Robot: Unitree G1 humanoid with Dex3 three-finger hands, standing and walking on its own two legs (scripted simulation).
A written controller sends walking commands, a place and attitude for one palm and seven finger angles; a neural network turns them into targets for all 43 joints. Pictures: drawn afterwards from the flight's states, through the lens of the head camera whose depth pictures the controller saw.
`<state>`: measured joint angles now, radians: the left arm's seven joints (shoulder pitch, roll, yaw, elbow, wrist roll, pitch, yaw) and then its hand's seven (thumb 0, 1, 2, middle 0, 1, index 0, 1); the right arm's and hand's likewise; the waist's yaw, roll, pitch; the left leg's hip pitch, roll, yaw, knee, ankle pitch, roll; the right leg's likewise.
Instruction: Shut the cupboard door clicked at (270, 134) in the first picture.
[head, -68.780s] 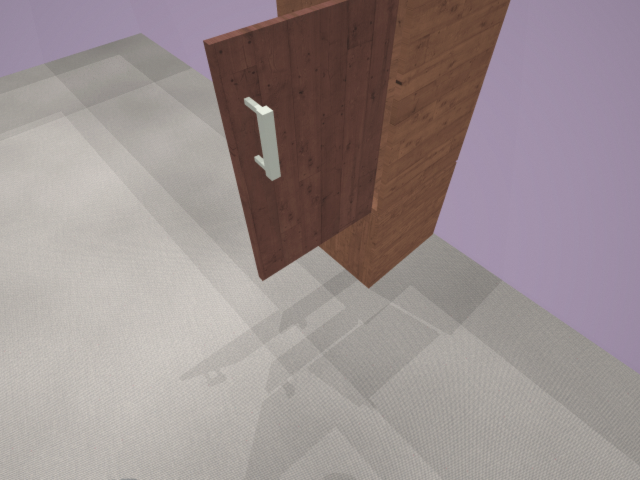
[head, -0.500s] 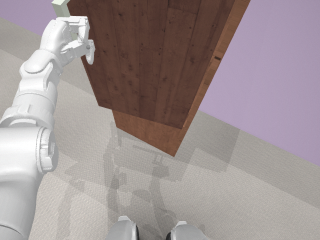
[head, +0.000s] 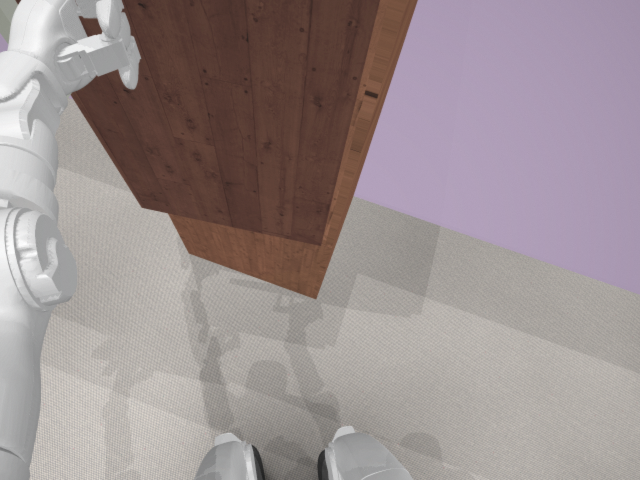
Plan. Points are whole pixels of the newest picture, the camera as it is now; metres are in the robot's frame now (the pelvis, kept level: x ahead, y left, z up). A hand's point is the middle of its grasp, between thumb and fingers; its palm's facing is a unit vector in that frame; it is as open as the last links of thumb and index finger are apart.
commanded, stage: push the door shut along its arc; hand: left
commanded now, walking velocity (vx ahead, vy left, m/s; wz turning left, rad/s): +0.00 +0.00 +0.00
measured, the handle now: (37, 32) +0.61 +0.21 +0.14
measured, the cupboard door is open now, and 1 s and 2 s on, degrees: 8 5 5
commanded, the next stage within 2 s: pull the fist back off the door in 0.06 s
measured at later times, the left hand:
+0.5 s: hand (165, 48) +0.57 +0.08 +0.14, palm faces +0.11 -0.99 -0.06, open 3.0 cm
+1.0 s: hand (150, 109) +0.49 +0.10 +0.14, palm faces +0.09 -1.00 -0.01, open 3.1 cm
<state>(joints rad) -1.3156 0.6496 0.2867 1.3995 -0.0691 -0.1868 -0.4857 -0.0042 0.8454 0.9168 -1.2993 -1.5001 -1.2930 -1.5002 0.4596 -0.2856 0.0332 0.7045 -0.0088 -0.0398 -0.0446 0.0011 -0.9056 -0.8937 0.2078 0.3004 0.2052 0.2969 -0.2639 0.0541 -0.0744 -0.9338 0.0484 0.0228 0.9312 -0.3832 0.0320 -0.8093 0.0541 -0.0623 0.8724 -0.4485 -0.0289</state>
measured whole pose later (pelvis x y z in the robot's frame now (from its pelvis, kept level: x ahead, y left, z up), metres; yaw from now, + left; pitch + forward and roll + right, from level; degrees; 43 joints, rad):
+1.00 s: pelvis +0.01 -0.02 +0.02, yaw +1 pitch +14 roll -1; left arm -0.81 0.22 0.25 0.99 -0.08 -0.35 0.05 0.01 0.90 0.91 -1.30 -1.50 -1.29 -1.50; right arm 0.40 -0.29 -0.05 0.66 -0.01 -0.01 0.04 0.00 -0.91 -0.89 0.20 0.30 0.20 0.30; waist -0.12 0.05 -0.10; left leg -0.66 0.04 0.03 0.77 -0.35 0.00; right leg -0.56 0.05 -0.05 0.75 -0.43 -0.05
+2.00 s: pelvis +0.00 +0.00 +0.06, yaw +2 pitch -2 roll +0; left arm 0.07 0.29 0.15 -0.02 -0.09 -0.07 0.08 0.01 0.90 0.90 -0.93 -1.09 -0.93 -1.09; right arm 0.15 -0.23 0.04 0.58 0.04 -0.02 -0.07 0.01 -0.91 -0.89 0.20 0.30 0.20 0.30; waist 0.04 0.07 0.00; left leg -0.20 0.00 0.04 0.45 -0.21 0.02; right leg -0.10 0.02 -0.04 0.43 -0.29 -0.03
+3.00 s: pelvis +0.02 +0.00 +0.06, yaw +2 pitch +0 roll -1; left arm 0.48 0.38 0.38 -0.35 -0.08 -0.11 0.10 0.01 0.89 0.90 -0.21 -0.30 -0.21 -0.30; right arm 0.18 -0.24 0.01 0.61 0.02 0.00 -0.07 0.01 -0.91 -0.89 0.21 0.30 0.20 0.30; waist 0.04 0.09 -0.02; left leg -0.24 0.01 0.03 0.48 -0.24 0.03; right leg -0.10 0.03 -0.04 0.39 -0.28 -0.02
